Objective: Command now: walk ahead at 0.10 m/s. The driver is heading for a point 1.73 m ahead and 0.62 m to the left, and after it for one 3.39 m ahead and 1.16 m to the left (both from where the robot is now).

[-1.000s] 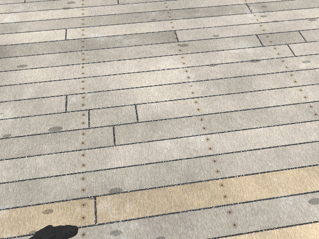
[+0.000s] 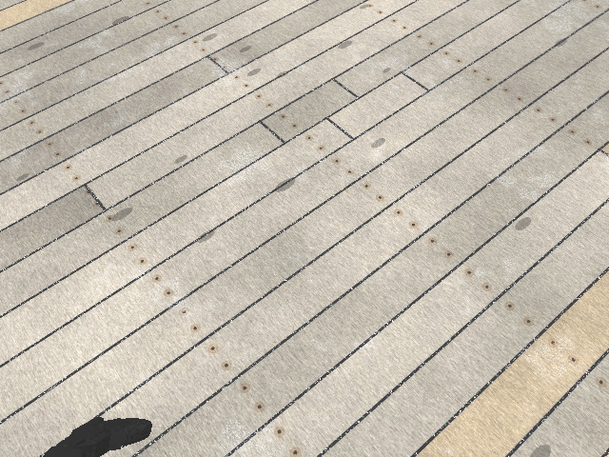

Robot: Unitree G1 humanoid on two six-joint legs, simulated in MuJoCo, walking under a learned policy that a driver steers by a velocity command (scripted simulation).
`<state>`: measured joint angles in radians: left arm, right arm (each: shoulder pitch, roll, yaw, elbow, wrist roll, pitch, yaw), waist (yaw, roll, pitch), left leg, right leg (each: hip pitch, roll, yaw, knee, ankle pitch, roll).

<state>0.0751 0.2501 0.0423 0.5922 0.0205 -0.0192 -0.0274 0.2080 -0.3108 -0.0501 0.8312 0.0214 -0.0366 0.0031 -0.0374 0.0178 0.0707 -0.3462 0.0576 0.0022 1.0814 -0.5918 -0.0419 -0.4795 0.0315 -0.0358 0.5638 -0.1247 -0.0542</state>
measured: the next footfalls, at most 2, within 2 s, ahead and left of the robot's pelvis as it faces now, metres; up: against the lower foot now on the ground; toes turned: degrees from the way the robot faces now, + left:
left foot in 0.38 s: +0.04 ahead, +0.14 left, +0.00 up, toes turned +13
right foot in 0.88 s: +0.15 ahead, -0.05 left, +0.00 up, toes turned +34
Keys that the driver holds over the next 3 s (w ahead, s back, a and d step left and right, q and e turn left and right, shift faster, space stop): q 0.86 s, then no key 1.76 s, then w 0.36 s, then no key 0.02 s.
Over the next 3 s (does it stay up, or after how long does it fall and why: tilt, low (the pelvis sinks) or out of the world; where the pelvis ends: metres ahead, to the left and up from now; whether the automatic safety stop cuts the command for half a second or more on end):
stays up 0.12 0.06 0.02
